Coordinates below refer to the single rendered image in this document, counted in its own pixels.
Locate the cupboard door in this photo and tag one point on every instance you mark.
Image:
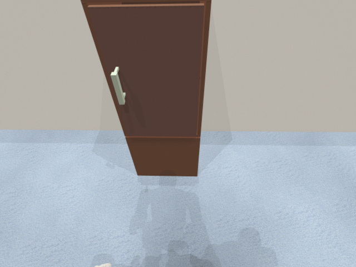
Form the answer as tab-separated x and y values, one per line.
157	48

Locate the handle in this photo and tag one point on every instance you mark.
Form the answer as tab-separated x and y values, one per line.
118	89

